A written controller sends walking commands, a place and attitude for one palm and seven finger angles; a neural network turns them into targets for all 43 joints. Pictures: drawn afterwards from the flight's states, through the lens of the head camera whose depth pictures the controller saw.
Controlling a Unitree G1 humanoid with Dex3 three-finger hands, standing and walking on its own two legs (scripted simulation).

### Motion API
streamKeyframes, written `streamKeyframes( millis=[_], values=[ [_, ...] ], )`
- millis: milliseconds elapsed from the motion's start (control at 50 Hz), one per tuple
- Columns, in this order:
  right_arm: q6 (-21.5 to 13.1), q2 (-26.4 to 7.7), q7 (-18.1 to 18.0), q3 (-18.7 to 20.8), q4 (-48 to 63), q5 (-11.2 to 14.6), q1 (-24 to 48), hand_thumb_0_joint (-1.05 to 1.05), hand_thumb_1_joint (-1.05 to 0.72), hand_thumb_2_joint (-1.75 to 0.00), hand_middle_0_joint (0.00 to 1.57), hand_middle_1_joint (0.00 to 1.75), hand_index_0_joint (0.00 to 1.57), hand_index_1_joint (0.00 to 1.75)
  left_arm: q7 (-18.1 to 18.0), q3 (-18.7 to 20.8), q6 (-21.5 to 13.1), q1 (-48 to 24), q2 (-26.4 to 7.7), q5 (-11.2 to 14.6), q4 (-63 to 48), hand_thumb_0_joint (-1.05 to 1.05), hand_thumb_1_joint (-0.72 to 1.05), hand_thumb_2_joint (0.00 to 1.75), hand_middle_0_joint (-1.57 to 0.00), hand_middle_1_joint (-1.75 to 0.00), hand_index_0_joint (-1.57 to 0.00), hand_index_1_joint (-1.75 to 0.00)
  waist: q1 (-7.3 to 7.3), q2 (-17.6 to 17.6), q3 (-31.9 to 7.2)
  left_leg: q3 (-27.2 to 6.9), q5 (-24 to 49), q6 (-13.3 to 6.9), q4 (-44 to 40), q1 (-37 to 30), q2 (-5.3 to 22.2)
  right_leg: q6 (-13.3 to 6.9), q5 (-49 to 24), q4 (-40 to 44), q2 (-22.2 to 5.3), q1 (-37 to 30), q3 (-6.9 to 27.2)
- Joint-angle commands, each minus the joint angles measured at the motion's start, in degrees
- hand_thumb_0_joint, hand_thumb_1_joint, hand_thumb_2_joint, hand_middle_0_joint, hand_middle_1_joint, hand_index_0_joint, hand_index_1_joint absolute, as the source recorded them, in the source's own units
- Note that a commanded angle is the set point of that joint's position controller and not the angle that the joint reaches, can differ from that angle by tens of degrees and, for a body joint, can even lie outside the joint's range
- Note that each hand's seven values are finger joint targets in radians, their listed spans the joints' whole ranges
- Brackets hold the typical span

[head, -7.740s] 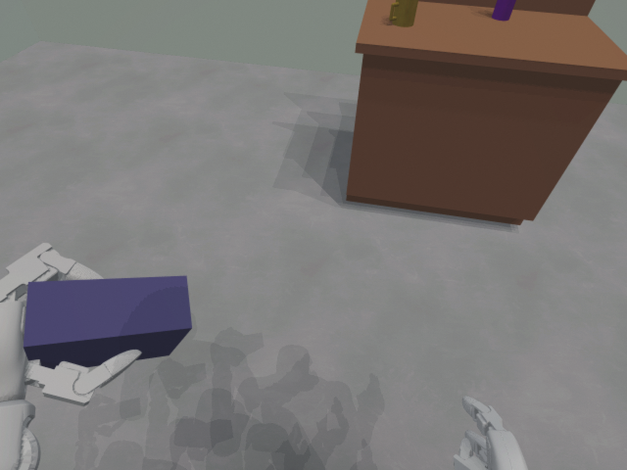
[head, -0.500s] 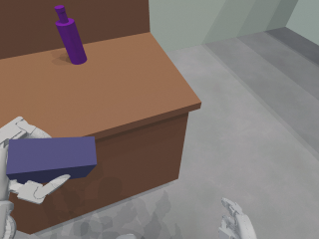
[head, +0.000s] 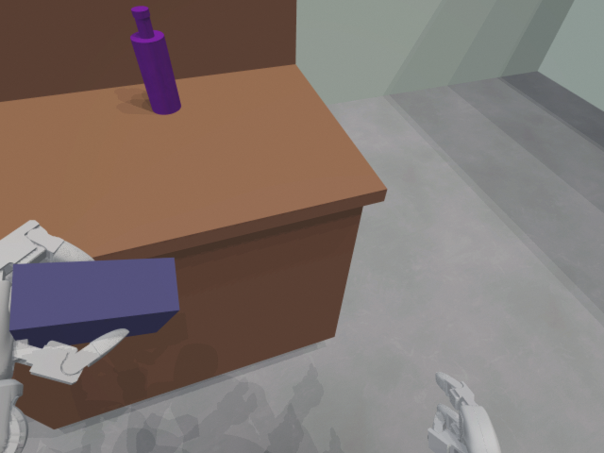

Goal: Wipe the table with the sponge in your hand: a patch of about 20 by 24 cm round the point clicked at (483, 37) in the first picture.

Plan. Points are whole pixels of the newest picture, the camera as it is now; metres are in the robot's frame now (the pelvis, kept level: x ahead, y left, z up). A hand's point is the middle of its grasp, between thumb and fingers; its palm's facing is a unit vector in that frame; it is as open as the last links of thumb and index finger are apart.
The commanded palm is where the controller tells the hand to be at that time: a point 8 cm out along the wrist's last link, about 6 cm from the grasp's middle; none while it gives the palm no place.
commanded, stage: come to a stop and stand still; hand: left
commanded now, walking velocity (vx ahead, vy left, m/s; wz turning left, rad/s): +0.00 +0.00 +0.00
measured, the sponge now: (121, 302) +0.22 +0.21 +0.15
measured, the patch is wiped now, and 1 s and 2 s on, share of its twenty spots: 0.00 0.00 0.00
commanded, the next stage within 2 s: look again from close up in 0.20 s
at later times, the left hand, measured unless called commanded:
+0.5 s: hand (43, 283) +0.22 +0.27 +0.18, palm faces +0.39 -0.84 -0.36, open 9.7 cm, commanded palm +0.15 +0.29 +0.18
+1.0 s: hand (76, 254) +0.27 +0.27 +0.15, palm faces +0.36 -0.87 -0.34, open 9.7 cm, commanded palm +0.21 +0.31 +0.18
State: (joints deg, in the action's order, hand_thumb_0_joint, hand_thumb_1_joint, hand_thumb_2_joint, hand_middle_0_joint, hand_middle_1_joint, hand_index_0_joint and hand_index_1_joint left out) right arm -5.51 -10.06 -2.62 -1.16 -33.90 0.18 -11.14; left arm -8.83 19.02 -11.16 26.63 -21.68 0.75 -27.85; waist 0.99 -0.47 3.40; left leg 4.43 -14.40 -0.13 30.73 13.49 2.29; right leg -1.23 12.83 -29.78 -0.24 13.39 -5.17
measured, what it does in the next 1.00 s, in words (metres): shifts its weight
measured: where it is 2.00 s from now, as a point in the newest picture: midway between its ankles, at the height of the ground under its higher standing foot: outside the picture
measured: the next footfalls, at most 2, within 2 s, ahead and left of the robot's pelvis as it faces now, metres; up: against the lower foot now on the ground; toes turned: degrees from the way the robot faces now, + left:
right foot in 1.60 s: +0.24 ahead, +0.01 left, +0.00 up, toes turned +2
left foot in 1.96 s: +0.25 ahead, +0.24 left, +0.00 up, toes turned +0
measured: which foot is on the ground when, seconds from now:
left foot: down 0.00-1.00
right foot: down 0.00-1.00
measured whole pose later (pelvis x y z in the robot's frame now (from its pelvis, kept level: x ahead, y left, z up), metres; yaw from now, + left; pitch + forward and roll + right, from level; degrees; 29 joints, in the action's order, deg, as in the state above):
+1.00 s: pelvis +0.05 +0.03 +0.00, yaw -1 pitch -1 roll -1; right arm -8.2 -11.2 -1.1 -1.9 -31.9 -0.5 -10.6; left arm -5.0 18.6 -12.0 21.5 -19.7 1.4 -23.0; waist 1.1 -1.8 0.4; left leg 4.3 -20.5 -3.0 33.8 12.8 -0.7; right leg 0.3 19.1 -33.0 -1.1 13.1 -1.7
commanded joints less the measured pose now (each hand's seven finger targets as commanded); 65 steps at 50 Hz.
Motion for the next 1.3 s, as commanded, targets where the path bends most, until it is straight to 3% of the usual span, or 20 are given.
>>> streamKeyframes(
  millis=[0, 100, 260, 280, 300, 320, 340, 400, 480, 540, 640, 800, 1000, 1100, 1140, 1180, 1220, 1240, 1260, 1280],
  values=[
    [-2.22, -8.05, -0.47, 2.83, 7.65, 0.01, 3.78, 0.0, -0.9, -0.9, 0.2, 0.3, 0.2, 0.3, -0.79, 4.91, -2.9, -4.95, -6.33, 1.03, -9.52, 0.0, 0.1, 1.3, -1.2, -1.6, -1.2, -1.6, -0.79, 0.78, -5.36, -4.1, -7.08, 0.02, -6.26, 5.66, 3.23, 0.06, 1.11, 9.42, -5.52, -2.74, 11.0],
    [-1.36, -7.29, -0.78, 2.05, 7.07, -0.33, 4.64, 0.0, -0.9, -0.9, 0.2, 0.3, 0.2, 0.3, -0.89, 4.63, -1.76, -8.26, -7.2, 1.26, -9.11, 0.0, 0.1, 1.3, -1.2, -1.6, -1.2, -1.6, -1.15, -3.18, -5.14, -4.22, -5.4, -0.16, -3.3, -0.43, 1.74, -1.12, 12.06, 15.16, -8.03, 4.59, 13.48],
    [-1.58, -7.38, -1.41, 1.81, 8.22, -0.18, 5.24, 0.0, -0.9, -0.9, 0.2, 0.3, 0.2, 0.3, -1.22, 5.88, -2.27, -6.19, -8.08, 0.86, -12.57, 0.0, 0.1, 1.3, -1.2, -1.6, -1.2, -1.6, -0.19, 6.6, -6.92, -7.87, -3.5, -0.97, -13.13, 5.0, 4.99, 1.11, 0.82, 8.17, -2.4, -6.15, 6.32],
    [-4.55, -9.13, -1.5, 3.98, 6.45, -2.85, -3.53, 0.0, -0.9, -0.9, 0.2, 0.3, 0.2, 0.3, -0.41, 40.52, -7.6, -63.75, -55.77, -7.16, -24.82, 0.0, 0.1, 1.3, -1.2, -1.6, -1.2, -1.6, 2.17, -6.78, -0.47, -2.69, 3.14, -1.85, -0.3, 10.95, 4.2, 4.29, -9.48, 14.93, -6.2, 0.41, 12.28],
    [-4.28, -2.82, -0.91, 1.5, 3.68, -1.09, 0.35, 0.0, -0.9, -0.9, 0.2, 0.3, 0.2, 0.3, 2.2, 17.81, -4.81, -31.92, -21.31, -1.6, 7.59, 0.0, 0.1, 1.3, -1.2, -1.6, -1.2, -1.6, 0.44, -8.1, -12.65, -3.0, 1.46, -1.2, 2.09, 2.85, -2.78, -2.02, -8.82, 11.19, -10.2, -1.95, 13.05],
    [-5.1, -5.24, -0.76, 2.85, 8.29, 0.15, 1.93, 0.0, -0.9, -0.9, 0.2, 0.3, 0.2, 0.3, 2.24, 13.04, -5.06, -17.02, -14.64, 0.79, 3.37, 0.0, 0.1, 1.3, -1.2, -1.6, -1.2, -1.6, 2.87, -4.32, -7.19, -2.85, 0.81, -0.43, 1.03, 1.73, -1.66, 0.15, -8.57, 15.45, -10.13, -1.51, 16.5],
    [-6.18, -6.25, 0.18, 3.4, 9.47, 1.01, 2.06, 0.0, -0.9, -0.9, 0.2, 0.3, 0.2, 0.3, 2.35, 7.18, -5.19, -13.05, -6.12, 1.92, 6.72, 0.0, 0.1, 1.3, -1.2, -1.6, -1.2, -1.6, 1.65, 2.91, -11.21, -2.58, 1.47, 0.07, -3.04, -0.54, -1.25, -2.42, -8.25, 12.77, -11.18, -6.1, 16.55],
    [-6.83, -8.11, 1.5, 3.45, 8.88, 0.57, 2.89, 0.0, -0.9, -0.9, 0.2, 0.3, 0.2, 0.3, 2.92, 3.83, -6.96, -6.9, -6.72, 2.58, -7.31, 0.0, 0.1, 1.3, -1.2, -1.6, -1.2, -1.6, 1.86, 9.45, -12.16, -4.97, 1.76, -1.28, -8.81, -2.65, 0.6, -0.47, 2.37, 9.71, -6.14, -4.68, 10.92],
    [-7.09, -8.66, 1.63, 2.77, 10.07, 0.96, 4.39, 0.0, -0.9, -0.9, 0.2, 0.3, 0.2, 0.3, 2.26, 4.73, -6.18, -3.68, -7.72, 1.52, -10.23, 0.0, 0.1, 1.3, -1.2, -1.6, -1.2, -1.6, 1.7, 5.39, -6.17, -11.08, -13.34, -2.77, -18.63, 9.86, 5.49, 0.72, 5.88, 2.46, -1.14, -7.79, 5.04],
    [-6.99, -8.84, 0.41, 3.03, 10.26, 0.54, 4.26, 0.0, -0.9, -0.9, 0.2, 0.3, 0.2, 0.3, 1.11, 12.91, -6.51, -8.02, -15.06, 1.3, -11.23, 0.0, 0.1, 1.3, -1.2, -1.6, -1.2, -1.6, 1.31, 1.37, -6.08, -10.69, -11.83, -2.74, -18.18, 8.33, 5.3, 0.93, 3.51, 3.3, -0.65, -7.07, 4.96],
    [-7.93, -8.02, -0.02, 2.42, 9.94, -0.39, 4.28, 0.0, -0.9, -0.9, 0.2, 0.3, 0.2, 0.3, 1.63, 10.76, -7.47, -15.18, -12.16, 1.41, -12.66, 0.0, 0.1, 1.3, -1.2, -1.6, -1.2, -1.6, 0.65, 8.03, -7.19, -8.92, -7.04, -2.0, -15.81, 3.59, 3.63, 0.16, -1.08, 4.92, -0.96, -6.42, 6.26],
    [-7.42, -8.79, 1.24, 2.72, 8.74, -1.0, 3.45, 0.0, -0.9, -0.9, 0.2, 0.3, 0.2, 0.3, 2.65, 1.63, -4.8, -13.63, -4.39, 0.73, -7.63, 0.0, 0.1, 1.3, -1.2, -1.6, -1.2, -1.6, -0.28, 3.01, -6.2, -6.02, -8.03, -2.77, -6.41, 0.96, -0.77, -2.36, 9.36, 8.75, -2.78, -0.26, 10.96],
    [-4.07, -8.55, 1.12, 2.72, 11.7, 0.11, 4.55, 0.0, -0.9, -0.9, 0.2, 0.3, 0.2, 0.3, 1.95, 9.71, -5.24, -10.32, -10.37, 2.18, -12.53, 0.0, 0.1, 1.3, -1.2, -1.6, -1.2, -1.6, -0.19, 7.48, -10.29, -7.83, 18.85, -3.91, -0.89, -3.14, 2.63, -1.98, -12.47, -6.61, -1.17, -2.48, 3.87],
    [-4.08, -8.59, 2.16, 3.49, 11.72, 0.65, 3.87, 0.0, -0.9, -0.9, 0.2, 0.3, 0.2, 0.3, 1.55, 10.21, -5.78, -5.79, -10.62, 2.67, -15.05, 0.0, 0.1, 1.3, -1.2, -1.6, -1.2, -1.6, 0.34, -1.14, -13.88, -1.72, 22.97, -1.82, 12.9, 3.46, -1.29, -5.03, -25.27, -5.17, -6.35, -12.24, 10.85],
    [-4.06, -8.73, 2.62, 4.19, 11.15, 1.04, 3.85, 0.0, -0.9, -0.9, 0.2, 0.3, 0.2, 0.3, 0.82, 11.24, -6.4, -5.15, -11.39, 2.77, -15.38, 0.0, 0.1, 1.3, -1.2, -1.6, -1.2, -1.6, 1.01, -7.3, -13.26, 0.09, 12.61, -0.48, 21.73, 16.24, -4.28, -10.09, -31.47, -3.1, -13.27, -21.78, 20.48],
    [-3.6, -8.54, 3.09, 3.99, 10.55, 0.87, 4.5, 0.0, -0.9, -0.9, 0.2, 0.3, 0.2, 0.3, 0.16, 12.24, -7.17, -4.11, -11.21, 2.63, -14.56, 0.0, 0.1, 1.3, -1.2, -1.6, -1.2, -1.6, 2.33, -8.87, -9.46, -5.63, -14.69, -1.56, 21.85, 26.3, -1.17, -12.39, -33.7, -3.14, -19.34, -24.71, 26.5],
    [-2.78, -8.11, 3.08, 3.85, 9.5, 0.85, 3.28, 0.0, -0.9, -0.9, 0.2, 0.3, 0.2, 0.3, 0.29, 12.14, -7.31, -5.96, -10.72, 2.55, -16.05, 0.0, 0.1, 1.3, -1.2, -1.6, -1.2, -1.6, 0.2, -4.22, -6.41, -7.36, -12.85, -3.12, 7.16, 15.04, 1.35, -7.87, -23.92, -6.48, -17.04, -12.42, 19.7],
    [-2.65, -8.02, 2.54, 3.82, 8.28, 0.79, 2.29, 0.0, -0.9, -0.9, 0.2, 0.3, 0.2, 0.3, 0.54, 12.27, -6.99, -7.74, -10.95, 2.8, -17.08, 0.0, 0.1, 1.3, -1.2, -1.6, -1.2, -1.6, -2.93, 4.01, -8.39, -3.87, 1.47, -3.29, -5.35, -1.65, -1.82, -3.59, -21.22, -16.1, -10.05, -2.55, 10.78],
    [-2.87, -9.18, 2.34, 4.57, 8.72, 0.8, 3.0, 0.0, -0.9, -0.9, 0.2, 0.3, 0.2, 0.3, 0.67, 11.44, -6.93, -8.55, -10.42, 2.61, -18.89, 0.0, 0.1, 1.3, -1.2, -1.6, -1.2, -1.6, -3.47, 19.32, -10.95, -17.02, 21.18, -6.43, -7.27, -17.16, 4.33, 1.37, -6.06, -31.08, 0.23, 13.93, 0.93],
    [-3.18, -9.05, 2.73, 5.2, 9.56, 0.39, 3.67, 0.0, -0.9, -0.9, 0.2, 0.3, 0.2, 0.3, 0.67, 10.39, -7.49, -10.3, -10.45, 1.49, -21.13, 0.0, 0.1, 1.3, -1.2, -1.6, -1.2, -1.6, -3.02, 25.31, -13.6, -27.17, 37.02, -10.76, -6.93, -23.97, 12.19, 1.09, 19.71, -41.77, 2.65, 22.93, 2.72]
  ],
)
